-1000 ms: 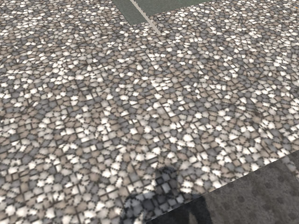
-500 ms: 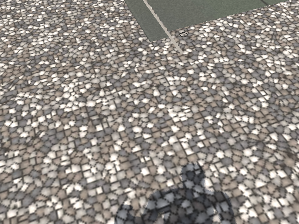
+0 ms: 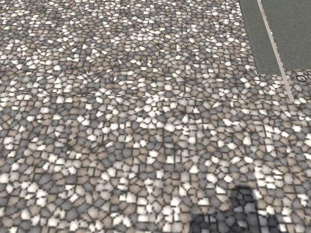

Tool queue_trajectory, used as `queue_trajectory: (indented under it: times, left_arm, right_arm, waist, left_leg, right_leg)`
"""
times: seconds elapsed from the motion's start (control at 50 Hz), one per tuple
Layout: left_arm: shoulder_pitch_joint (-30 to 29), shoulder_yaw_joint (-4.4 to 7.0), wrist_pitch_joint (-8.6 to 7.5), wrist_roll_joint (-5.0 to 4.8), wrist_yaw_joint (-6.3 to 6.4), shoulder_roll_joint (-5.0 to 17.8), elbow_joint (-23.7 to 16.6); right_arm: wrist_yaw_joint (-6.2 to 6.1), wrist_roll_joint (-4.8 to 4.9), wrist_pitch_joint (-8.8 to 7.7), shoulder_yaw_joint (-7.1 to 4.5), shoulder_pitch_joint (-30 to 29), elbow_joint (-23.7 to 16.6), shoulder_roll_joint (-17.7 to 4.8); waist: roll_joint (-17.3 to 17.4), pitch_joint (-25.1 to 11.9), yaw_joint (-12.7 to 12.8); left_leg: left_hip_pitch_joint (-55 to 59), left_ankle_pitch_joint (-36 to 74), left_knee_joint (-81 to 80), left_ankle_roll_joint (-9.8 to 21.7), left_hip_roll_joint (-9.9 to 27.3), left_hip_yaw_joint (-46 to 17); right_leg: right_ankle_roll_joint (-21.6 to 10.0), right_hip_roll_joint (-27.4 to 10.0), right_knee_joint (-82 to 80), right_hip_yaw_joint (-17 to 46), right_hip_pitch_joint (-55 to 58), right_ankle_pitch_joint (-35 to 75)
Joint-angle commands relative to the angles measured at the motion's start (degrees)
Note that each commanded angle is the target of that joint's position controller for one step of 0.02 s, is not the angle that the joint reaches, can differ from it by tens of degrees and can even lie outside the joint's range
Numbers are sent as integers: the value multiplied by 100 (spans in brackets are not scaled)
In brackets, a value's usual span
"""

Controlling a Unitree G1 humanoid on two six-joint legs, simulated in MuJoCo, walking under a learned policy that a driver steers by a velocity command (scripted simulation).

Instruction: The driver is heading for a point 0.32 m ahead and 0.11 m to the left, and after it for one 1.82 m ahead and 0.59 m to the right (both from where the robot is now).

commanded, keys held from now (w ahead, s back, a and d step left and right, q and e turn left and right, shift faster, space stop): w+q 0.18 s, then e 0.82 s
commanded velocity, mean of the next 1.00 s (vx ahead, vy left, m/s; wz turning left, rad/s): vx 0.21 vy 0.00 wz -0.11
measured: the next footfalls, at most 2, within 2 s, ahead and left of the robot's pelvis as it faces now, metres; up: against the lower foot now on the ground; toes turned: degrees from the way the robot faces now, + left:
right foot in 0.44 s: +0.40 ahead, -0.06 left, +0.00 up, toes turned +4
left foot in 0.98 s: +0.35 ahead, +0.12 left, +0.00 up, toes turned -17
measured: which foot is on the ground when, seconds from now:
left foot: down 0.00-0.46, up 0.48-0.96, down 0.98-1.00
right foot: up 0.00-0.42, down 0.44-1.00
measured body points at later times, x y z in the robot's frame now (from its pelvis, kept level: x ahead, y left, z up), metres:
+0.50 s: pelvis +0.24 -0.01 +0.01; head +0.28 -0.01 +0.46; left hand +0.35 +0.25 -0.11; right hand +0.30 -0.27 -0.13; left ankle +0.09 +0.05 -0.67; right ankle +0.36 -0.06 -0.72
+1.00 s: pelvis +0.29 +0.03 +0.02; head +0.31 +0.03 +0.47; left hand +0.43 +0.29 -0.11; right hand +0.35 -0.27 -0.09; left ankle +0.31 +0.13 -0.72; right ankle +0.36 -0.07 -0.71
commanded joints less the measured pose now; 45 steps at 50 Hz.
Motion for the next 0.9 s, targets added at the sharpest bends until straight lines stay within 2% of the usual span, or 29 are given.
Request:
queue_trajectory:
  times: [0.02, 0.04, 0.06, 0.08, 0.1, 0.14, 0.18, 0.22, 0.26, 0.3, 0.34, 0.38, 0.42, 0.44, 0.46, 0.48, 0.5, 0.52, 0.54, 0.56, 0.6, 0.66, 0.74, 0.8, 0.9]
  left_arm:
    - [-721, 97, -263, -59, -71, 690, -937]
    - [-583, 103, -257, -22, -53, 660, -822]
    - [-453, 107, -164, 98, -48, 657, -797]
    - [-314, 101, -53, 168, -66, 622, -758]
    - [-321, 100, 35, 189, -89, 589, -786]
    - [-544, 84, 135, 175, -118, 516, -894]
    - [-1054, 74, 163, 166, -124, 530, -1083]
    - [-1300, 54, 153, 136, -127, 518, -1133]
    - [-1442, -13, 114, 103, -141, 402, -1146]
    - [-1612, -67, 75, 40, -148, 350, -1153]
    - [-1713, -88, 43, 14, -140, 383, -1128]
    - [-1472, -69, -2, 26, -123, 491, -1022]
    - [-564, 18, -81, 50, -75, 703, -692]
    - [-20, 56, -158, 61, -51, 774, -526]
    - [491, 151, -194, 86, -11, 1188, -469]
    - [174, 240, -121, 9, -43, 1573, -572]
    - [-26, 220, -32, -243, -112, 1289, -668]
    - [-453, 188, 34, -236, -111, 1061, -792]
    - [-760, 120, 113, -183, -99, 800, -861]
    - [-800, 101, 162, -165, -69, 725, -855]
    - [-729, 132, 233, -103, -47, 789, -800]
    - [-695, 227, 279, -50, -49, 1006, -837]
    - [-623, 307, 405, -29, -32, 1106, -897]
    - [-581, 358, 475, -12, -25, 1156, -926]
    - [-716, 403, 548, 28, -57, 1155, -981]
  right_arm:
    - [-185, 155, 48, -376, 1534, 200, -1243]
    - [-197, 162, 9, -312, 1215, 156, -996]
    - [-212, 215, -33, -258, 1016, 130, -839]
    - [-205, 228, -87, -219, 941, 93, -751]
    - [-189, 242, -153, -210, 1025, 101, -751]
    - [-170, 241, -217, -240, 1241, 150, -892]
    - [-170, 225, -223, -249, 1523, 191, -944]
    - [-185, 214, -231, -196, 1721, 263, -839]
    - [-209, 212, -245, -132, 1880, 360, -723]
    - [-241, 180, -250, -75, 1991, 439, -662]
    - [-278, 129, -240, -33, 2014, 503, -645]
    - [-332, 77, -235, -12, 1884, 540, -679]
    - [-404, 78, -235, -46, 1610, 531, -824]
    - [-418, 133, -227, -77, 1432, 495, -939]
    - [-438, 166, -261, -56, 1455, 274, -892]
    - [-396, 304, -212, 28, 2452, 299, -313]
    - [-388, 64, -117, 20, 2324, 435, -622]
    - [-364, 27, -66, -16, 1836, 370, -694]
    - [-345, -1, -35, -15, 1540, 302, -692]
    - [-329, -3, 41, -18, 1329, 217, -679]
    - [-321, 4, 216, 17, 1411, 192, -542]
    - [-357, 34, 311, 42, 1301, 138, -461]
    - [-410, 58, 371, 22, 803, -16, -550]
    - [-436, 104, 349, 26, 602, -102, -561]
    - [-486, 208, 225, 66, 703, -169, -558]
  waist:
    - [181, -718, -642]
    - [-53, -445, -361]
    - [-15, -375, -148]
    - [68, -484, -47]
    - [79, -544, -18]
    - [109, -483, -34]
    - [208, -295, -198]
    - [270, -162, -279]
    - [340, -248, -362]
    - [437, -330, -487]
    - [496, -319, -550]
    - [537, -322, -409]
    - [467, -524, 13]
    - [251, -701, 343]
    - [-322, -1290, 426]
    - [-1526, -1978, -267]
    - [-629, -2134, -208]
    - [-311, -1369, -216]
    - [-32, -900, -279]
    - [-72, -635, -306]
    - [-302, -674, -389]
    - [-405, -800, -345]
    - [-635, -712, -117]
    - [-653, -666, -13]
    - [-752, -671, -25]
  left_leg:
    - [3171, 554, -2166, 1166, 2016, -3293]
    - [2521, 1181, -2222, 897, 1658, -2745]
    - [2079, 1645, -2276, 775, 1383, -2367]
    - [1879, 1908, -2307, 742, 1235, -2152]
    - [1803, 2189, -2316, 771, 1147, -2084]
    - [1659, 2126, -2426, 759, 1017, -1990]
    - [1693, 1855, -2552, 703, 980, -2089]
    - [1938, 3056, -2442, 528, 979, -1841]
    - [2127, 4298, -2207, 240, 884, -1426]
    - [2289, 4656, -2124, 25, 861, -1196]
    - [2486, 4669, -2047, -58, 922, -1109]
    - [2651, 5050, -1743, -95, 1090, -1093]
    - [2832, 5600, -809, -170, 1127, -1033]
    - [2680, 5029, 158, -265, 909, -837]
    - [1827, 2869, 1782, -408, 450, -584]
    - [199, -2215, 3650, -701, -568, -436]
    - [1, -1993, 3900, -684, -254, -978]
    - [-266, -1675, 3984, -735, -66, -1016]
    - [-355, -1445, 3676, -770, 123, -998]
    - [-322, -1325, 3382, -825, 252, -978]
    - [68, -1132, 2957, -934, 239, -875]
    - [65, -1062, 2384, -1040, 224, -827]
    - [-205, -925, 1737, -1110, 252, -900]
    - [-231, -946, 1361, -1102, 213, -964]
    - [356, -1180, 428, -906, -27, -999]
  right_leg:
    - [-85, 70, 1739, 972, -3451, 687]
    - [-87, -93, 1217, 1003, -3026, 899]
    - [-26, -153, 932, 1033, -2641, 943]
    - [31, -170, 776, 1046, -2351, 976]
    - [89, -127, 687, 1000, -2285, 985]
    - [182, -90, 316, 938, -2417, 1259]
    - [248, -75, -156, 922, -2770, 1664]
    - [230, -24, -740, 846, -2920, 2053]
    - [116, 108, -1322, 704, -2648, 2419]
    - [-48, 267, -1817, 568, -2323, 2785]
    - [-205, 416, -2212, 512, -2070, 2851]
    - [-409, 580, -2481, 563, -1691, 2503]
    - [-633, 849, -2959, 615, -946, 2262]
    - [-739, 785, -3628, 711, -279, 3142]
    - [-1034, -232, -3270, 1868, 868, 5757]
    - [-2290, -1714, -3061, 3763, 2123, 8579]
    - [-2341, -1514, -3481, 3964, 1766, 7554]
    - [-2215, -1217, -3694, 3451, 1057, 6229]
    - [-1979, -896, -3978, 3124, 442, 5219]
    - [-1800, -659, -4163, 2884, 16, 4699]
    - [-1589, -319, -4342, 2644, -491, 3941]
    - [-1483, -136, -4442, 2680, -657, 2910]
    - [-1320, -43, -4687, 3182, -615, 913]
    - [-1262, -53, -4695, 3519, -508, 535]
    - [-1180, 11, -4563, 3916, -508, 900]
Keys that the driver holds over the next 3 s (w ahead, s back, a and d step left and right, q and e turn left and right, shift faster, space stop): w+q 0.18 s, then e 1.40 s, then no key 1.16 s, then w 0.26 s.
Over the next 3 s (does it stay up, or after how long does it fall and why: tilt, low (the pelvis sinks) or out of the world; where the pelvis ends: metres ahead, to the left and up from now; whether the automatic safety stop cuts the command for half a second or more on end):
stays up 0.33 -0.01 0.03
